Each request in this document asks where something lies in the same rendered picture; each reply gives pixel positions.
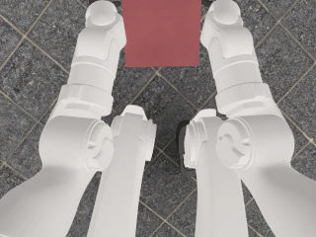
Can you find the left robot thigh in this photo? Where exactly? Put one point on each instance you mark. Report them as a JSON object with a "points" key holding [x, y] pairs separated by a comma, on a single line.
{"points": [[116, 205]]}

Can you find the robot left shin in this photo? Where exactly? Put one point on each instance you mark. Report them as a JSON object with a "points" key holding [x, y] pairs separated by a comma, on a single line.
{"points": [[117, 121]]}

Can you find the robot left forearm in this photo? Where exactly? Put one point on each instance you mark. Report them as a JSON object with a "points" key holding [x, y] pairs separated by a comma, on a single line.
{"points": [[88, 92]]}

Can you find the robot right upper arm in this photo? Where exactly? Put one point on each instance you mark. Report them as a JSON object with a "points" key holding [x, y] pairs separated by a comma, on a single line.
{"points": [[259, 149]]}

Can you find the robot left upper arm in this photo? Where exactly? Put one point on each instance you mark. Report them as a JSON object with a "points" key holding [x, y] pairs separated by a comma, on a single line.
{"points": [[71, 150]]}

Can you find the robot right forearm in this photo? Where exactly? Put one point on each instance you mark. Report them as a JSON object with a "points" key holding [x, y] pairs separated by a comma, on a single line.
{"points": [[234, 64]]}

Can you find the carton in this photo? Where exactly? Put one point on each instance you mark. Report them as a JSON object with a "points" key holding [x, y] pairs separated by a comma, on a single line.
{"points": [[161, 33]]}

